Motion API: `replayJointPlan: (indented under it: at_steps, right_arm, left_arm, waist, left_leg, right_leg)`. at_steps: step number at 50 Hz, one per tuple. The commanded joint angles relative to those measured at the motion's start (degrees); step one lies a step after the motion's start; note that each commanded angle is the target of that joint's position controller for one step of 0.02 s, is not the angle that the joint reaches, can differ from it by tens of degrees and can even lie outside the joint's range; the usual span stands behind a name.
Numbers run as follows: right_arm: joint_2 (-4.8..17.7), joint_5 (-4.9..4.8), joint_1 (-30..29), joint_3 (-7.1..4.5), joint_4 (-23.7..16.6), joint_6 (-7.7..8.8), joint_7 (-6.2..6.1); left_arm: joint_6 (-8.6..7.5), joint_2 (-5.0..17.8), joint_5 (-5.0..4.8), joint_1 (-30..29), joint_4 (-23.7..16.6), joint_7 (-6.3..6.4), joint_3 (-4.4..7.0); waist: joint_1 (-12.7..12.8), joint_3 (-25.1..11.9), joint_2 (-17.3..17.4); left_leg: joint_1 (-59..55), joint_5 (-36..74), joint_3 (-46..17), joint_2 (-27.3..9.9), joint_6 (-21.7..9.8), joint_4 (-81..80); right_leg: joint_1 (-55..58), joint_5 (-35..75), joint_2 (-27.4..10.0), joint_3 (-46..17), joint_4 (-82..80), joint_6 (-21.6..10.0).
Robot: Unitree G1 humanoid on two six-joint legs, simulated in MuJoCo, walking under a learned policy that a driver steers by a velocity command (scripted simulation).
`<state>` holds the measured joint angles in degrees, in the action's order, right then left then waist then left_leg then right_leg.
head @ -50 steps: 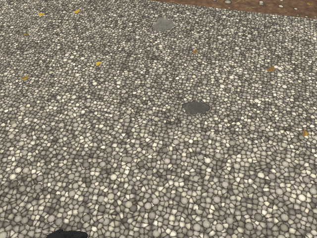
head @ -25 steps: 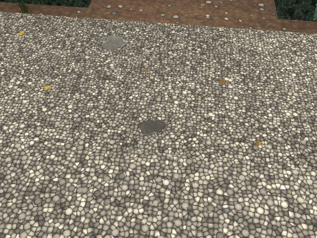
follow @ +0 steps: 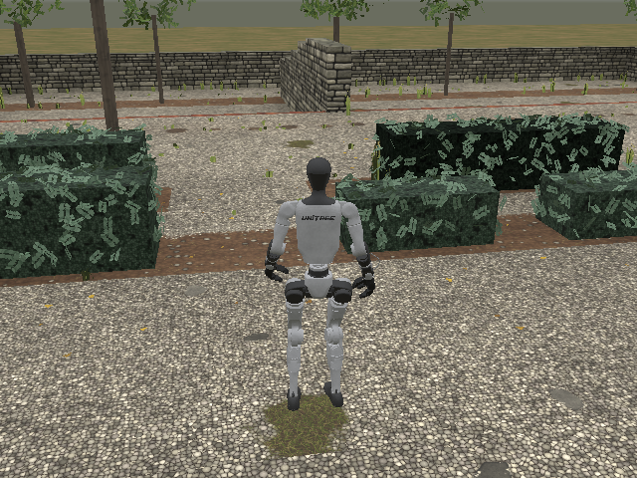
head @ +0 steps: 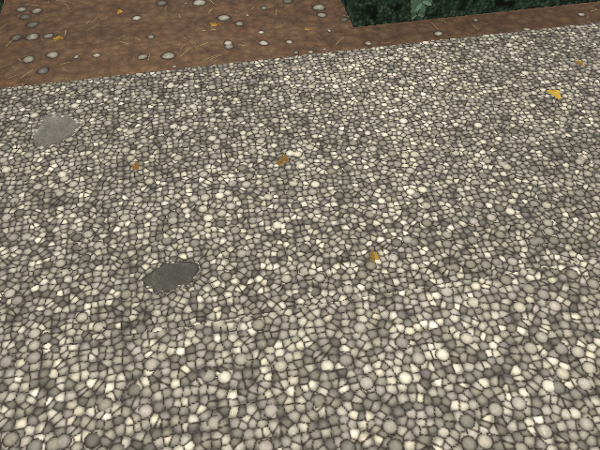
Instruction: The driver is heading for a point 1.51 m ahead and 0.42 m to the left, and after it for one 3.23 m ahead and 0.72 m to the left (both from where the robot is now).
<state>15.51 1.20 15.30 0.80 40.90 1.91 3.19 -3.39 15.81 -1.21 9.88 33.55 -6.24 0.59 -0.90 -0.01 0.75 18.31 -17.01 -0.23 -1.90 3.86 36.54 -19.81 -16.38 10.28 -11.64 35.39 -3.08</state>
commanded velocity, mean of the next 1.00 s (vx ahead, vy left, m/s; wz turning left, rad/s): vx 0.26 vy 0.00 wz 0.48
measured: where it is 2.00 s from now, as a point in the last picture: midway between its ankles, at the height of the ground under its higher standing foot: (195, 376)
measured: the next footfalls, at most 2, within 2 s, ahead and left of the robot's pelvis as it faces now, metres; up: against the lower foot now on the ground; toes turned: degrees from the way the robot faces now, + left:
right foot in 0.40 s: +0.02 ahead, -0.12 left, +0.00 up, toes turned +20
left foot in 1.06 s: +0.09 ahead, +0.22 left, +0.00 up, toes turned +30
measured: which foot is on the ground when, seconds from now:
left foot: down 0.00-0.40, up 0.42-1.00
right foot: down 0.00-0.12, up 0.14-0.38, down 0.40-1.00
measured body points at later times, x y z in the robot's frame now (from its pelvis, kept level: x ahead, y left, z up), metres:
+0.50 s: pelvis +0.00 -0.05 +0.02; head +0.03 -0.05 +0.46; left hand +0.02 +0.25 -0.07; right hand +0.22 -0.25 -0.09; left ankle -0.05 +0.10 -0.66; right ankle -0.01 -0.14 -0.73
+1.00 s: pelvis +0.06 +0.03 +0.01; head +0.08 +0.04 +0.46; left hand -0.18 +0.18 -0.12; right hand +0.38 -0.03 -0.08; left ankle +0.07 +0.21 -0.68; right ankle -0.01 -0.14 -0.73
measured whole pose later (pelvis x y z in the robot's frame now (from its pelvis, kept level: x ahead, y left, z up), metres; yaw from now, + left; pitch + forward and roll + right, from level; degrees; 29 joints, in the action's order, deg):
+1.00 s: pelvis +0.06 +0.03 +0.01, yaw +31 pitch +1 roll -1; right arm 14.5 1.5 0.7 -2.1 41.3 -1.0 3.7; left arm -4.0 13.7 1.2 35.3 54.3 -0.4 2.1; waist 6.6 0.4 1.9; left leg 34.4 -1.2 -0.1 -5.0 -0.8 48.9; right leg 7.3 -20.0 -0.8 10.7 12.2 0.0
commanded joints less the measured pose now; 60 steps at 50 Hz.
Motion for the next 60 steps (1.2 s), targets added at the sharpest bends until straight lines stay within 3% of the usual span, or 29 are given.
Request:
replayJointPlan:
  at_steps: [1,2,4,7,11,14,17,19,20,21,22,23,25,27,30,35,38,39,41,43,45,50,52,53,54,55,56,57,60]
  right_arm:
    - [8.56,0.17,-9.93,-0.63,-6.08,2.37,3.14]
    - [11.81,1.59,-9.48,-2.95,-6.27,2.11,2.24]
    - [13.48,1.33,-10.30,-4.89,-8.07,2.69,1.07]
    - [10.26,0.65,-2.07,-5.40,-6.78,3.59,0.36]
    - [8.28,1.27,3.24,-5.85,-5.08,5.17,-0.85]
    - [7.81,0.98,1.03,-6.07,-5.07,5.48,-1.91]
    - [10.50,1.79,-3.52,-6.64,-6.45,3.67,-0.86]
    - [11.21,2.19,-7.95,-6.47,-7.98,1.57,0.81]
    - [8.60,2.36,-4.43,-5.41,-7.11,1.14,1.17]
    - [2.52,1.59,-0.05,-3.66,-9.10,1.21,1.04]
    - [4.41,2.54,-0.66,-4.16,-10.21,2.11,0.46]
    - [8.07,2.22,-1.87,-5.34,-7.86,2.58,-0.63]
    - [11.69,2.02,-0.28,-6.96,-4.94,2.95,-2.81]
    - [8.22,2.98,-0.28,-5.55,-4.98,2.82,-1.02]
    - [6.98,0.44,-3.69,-5.28,-4.97,1.96,1.51]
    - [5.96,1.73,-7.48,-4.66,-4.86,2.91,-1.86]
    - [3.65,2.30,-7.67,-3.45,-4.58,2.88,-1.68]
    - [8.32,-1.58,-12.34,-6.18,-4.51,-1.05,-0.34]
    - [4.56,-1.59,-13.63,-4.91,-5.24,-3.39,0.87]
    - [3.42,-0.92,-16.10,-4.36,-5.60,-3.80,0.86]
    - [4.82,0.58,-17.17,-4.61,-4.54,-3.10,0.56]
    - [6.57,0.55,-17.43,-5.37,-2.43,-1.65,0.04]
    - [7.04,0.52,-5.59,-6.20,1.69,-1.10,-0.59]
    - [7.88,0.55,10.25,-7.37,6.83,-0.63,-1.16]
    - [11.23,1.70,23.04,-8.63,10.91,0.09,-2.15]
    - [10.38,1.99,17.85,-6.77,9.33,1.22,-1.75]
    - [13.10,0.25,12.73,-7.15,7.65,1.29,-2.03]
    - [10.63,-0.08,5.68,-6.79,6.49,1.61,-2.12]
    - [6.95,0.36,-2.07,-6.31,7.22,3.92,-2.36]
  left_arm:
    - [1.77,5.45,-0.97,10.60,-1.41,-0.77,0.86]
    - [2.15,9.83,0.51,4.23,-3.18,1.01,2.14]
    - [2.17,12.10,3.68,1.68,-4.71,4.92,3.50]
    - [2.53,8.37,2.90,1.02,-6.45,7.66,3.03]
    - [1.78,5.30,4.41,-1.03,-7.54,9.23,2.63]
    - [2.00,2.58,4.95,-2.43,-7.69,9.14,1.25]
    - [1.30,2.61,3.84,2.70,-4.92,8.14,0.94]
    - [0.30,5.63,1.51,11.08,-1.20,6.55,2.27]
    - [-0.21,9.21,1.52,12.41,-1.11,6.20,3.73]
    - [-1.39,17.92,1.64,15.99,-2.05,7.25,6.51]
    - [-1.83,18.04,5.03,15.10,-2.59,7.61,6.43]
    - [-2.05,13.40,4.30,9.15,-3.87,7.52,5.19]
    - [-2.84,5.38,1.65,-5.19,-7.25,6.67,2.13]
    - [-3.24,7.62,3.16,-6.20,-8.02,8.53,2.61]
    - [-2.96,7.92,4.99,9.10,-2.49,8.79,2.52]
    - [-3.94,6.14,5.52,17.16,6.39,3.21,1.63]
    - [-4.56,5.05,6.24,16.61,9.60,2.66,0.99]
    - [-2.02,9.62,-1.06,16.66,9.73,4.99,3.52]
    - [-0.99,8.35,0.44,17.49,11.38,5.93,2.85]
    - [-1.12,5.65,1.22,19.63,13.69,6.21,2.42]
    - [-1.35,5.89,2.02,21.79,15.88,6.23,2.76]
    - [-1.92,8.93,2.63,19.65,16.18,6.13,4.20]
    - [-1.46,9.65,2.62,12.65,14.89,6.10,4.60]
    - [-1.20,10.86,2.81,9.50,14.27,5.97,5.03]
    - [-1.24,9.25,3.38,4.99,13.11,6.07,5.19]
    - [-1.90,-1.79,3.96,6.46,10.31,6.61,2.92]
    - [-2.31,-2.33,0.81,11.60,8.43,6.47,2.51]
    - [-0.73,1.58,1.44,8.88,9.17,6.23,3.22]
    - [3.98,2.18,3.16,8.08,9.84,4.52,3.84]
  waist:
    - [9.87,-5.75,3.20]
    - [6.61,-4.05,2.37]
    - [5.70,-5.29,2.71]
    - [1.31,-4.58,5.07]
    - [-1.52,-2.10,7.60]
    - [-2.12,-4.27,3.90]
    - [0.33,-4.85,5.33]
    - [4.02,-4.19,3.75]
    - [3.84,-5.04,1.72]
    - [2.91,-8.14,-10.90]
    - [3.59,-4.81,-11.56]
    - [1.89,-1.10,-1.07]
    - [-3.69,0.46,-4.24]
    - [-2.74,-1.92,-4.24]
    - [4.68,2.25,-4.88]
    - [5.92,5.97,-6.43]
    - [4.93,6.04,-6.38]
    - [5.70,4.14,0.27]
    - [5.03,5.81,-6.24]
    - [4.49,7.49,-6.77]
    - [3.64,7.69,-6.55]
    - [1.51,6.05,-6.19]
    - [-5.65,1.90,-6.37]
    - [-13.00,-4.20,-5.63]
    - [-19.55,-6.61,3.58]
    - [-11.37,-2.83,14.95]
    - [-5.86,-4.52,20.26]
    - [-2.48,1.37,6.75]
    - [2.84,10.34,5.78]
  left_leg:
    - [2.00,17.48,-8.15,-4.59,-8.34,-9.76]
    - [7.17,8.59,-8.08,-2.72,-8.88,-12.03]
    - [4.05,15.72,-13.30,-4.96,-13.05,-13.44]
    - [-5.14,26.01,-22.80,-11.12,-22.48,-12.80]
    - [-8.13,32.04,-29.70,-14.97,-24.61,-14.96]
    - [-15.54,35.22,-28.06,-11.27,-19.83,-11.20]
    - [-8.60,30.61,-26.42,-5.49,-18.17,-10.65]
    - [1.29,21.65,-26.32,-3.29,-17.81,-9.50]
    - [8.41,10.21,-25.32,-0.37,-14.26,-6.55]
    - [20.55,-10.31,-14.46,9.52,-5.34,8.05]
    - [26.37,-20.90,-10.94,6.12,0.17,20.44]
    - [23.98,-17.01,-8.80,1.59,1.43,29.62]
    - [17.27,-7.95,-6.04,2.10,2.22,36.36]
    - [13.31,-2.44,-2.95,2.74,2.17,40.97]
    - [23.49,6.54,-6.55,-0.12,1.58,30.26]
    - [36.45,12.38,-12.24,2.03,-1.82,17.83]
    - [37.79,14.15,-12.75,1.87,-2.74,16.93]
    - [30.80,14.50,-8.16,1.60,-3.46,13.52]
    - [26.99,16.58,-5.76,1.38,-4.05,14.29]
    - [26.25,16.42,-3.25,-0.56,-3.90,13.15]
    - [26.43,19.66,-1.22,-4.29,-4.59,14.31]
    - [16.54,12.93,0.18,-3.88,-5.19,12.53]
    - [-5.42,4.43,3.91,0.33,-6.63,9.36]
    - [-24.70,0.74,5.78,3.59,-7.10,8.92]
    - [-36.42,-8.97,-1.18,-1.04,-7.50,1.86]
    - [-31.21,-8.01,-13.46,-10.85,-4.43,0.93]
    - [-24.27,-1.83,-32.07,-19.39,-4.78,-18.46]
    - [-15.53,-17.09,-30.16,-19.85,-7.96,-23.04]
    - [-0.54,-10.76,-15.95,-16.85,-11.19,-19.48]
  right_leg:
    - [9.71,1.23,-6.85,-0.41,-7.40,5.55]
    - [11.29,1.06,-5.51,2.30,-4.14,4.63]
    - [9.88,4.15,-5.31,5.21,-0.02,2.64]
    - [2.34,0.85,-5.76,6.74,4.29,2.44]
    - [-4.18,-23.65,-6.98,6.84,20.43,5.46]
    - [-10.63,-21.48,-9.03,5.53,17.16,9.83]
    - [-0.52,-12.10,-6.34,9.84,2.21,9.31]
    - [13.62,7.52,-4.56,13.08,-12.68,5.09]
    - [23.14,18.03,-9.27,10.02,-13.80,-0.40]
    - [34.37,47.88,-27.06,-6.77,-13.73,-17.85]
    - [28.54,48.18,-41.10,-19.47,-19.07,-27.44]
    - [21.63,41.03,-39.38,-14.13,-22.28,-24.06]
    - [12.82,34.54,-27.50,1.87,-23.13,-12.89]
    - [12.67,41.17,-23.49,10.95,-21.55,-10.16]
    - [24.09,5.50,-25.19,9.32,-27.50,-8.78]
    - [34.82,-6.43,-29.32,2.30,-28.36,-8.33]
    - [32.75,-5.60,-29.80,4.06,-28.87,-10.24]
    - [27.22,-0.28,-26.46,9.64,-29.47,-5.90]
    - [21.59,2.85,-25.69,11.94,-30.47,-5.10]
    - [19.88,3.86,-25.80,12.31,-31.91,-6.65]
    - [23.02,8.44,-27.69,9.98,-31.25,-9.24]
    - [21.78,16.76,-27.22,10.10,-24.54,-9.82]
    - [10.68,31.01,-24.12,14.20,-11.50,-8.21]
    - [0.97,37.68,-21.61,14.75,6.54,-7.99]
    - [-13.03,16.91,-15.12,14.42,34.60,-6.57]
    - [-26.68,-14.34,-9.50,6.74,53.72,-7.41]
    - [-29.99,-9.39,-7.42,5.02,52.87,-6.26]
    - [-28.70,-4.53,-12.60,6.14,50.39,-5.95]
    - [-22.84,5.51,-19.04,5.14,39.44,-3.12]
Keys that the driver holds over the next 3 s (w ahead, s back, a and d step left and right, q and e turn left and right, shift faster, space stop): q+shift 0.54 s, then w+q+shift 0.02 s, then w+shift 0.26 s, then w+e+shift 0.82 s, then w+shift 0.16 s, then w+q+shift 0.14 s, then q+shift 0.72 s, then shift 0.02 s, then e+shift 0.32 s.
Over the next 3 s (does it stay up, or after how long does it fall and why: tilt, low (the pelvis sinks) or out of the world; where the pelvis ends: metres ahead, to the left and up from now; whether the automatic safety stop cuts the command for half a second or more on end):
stays up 1.21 0.35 -0.33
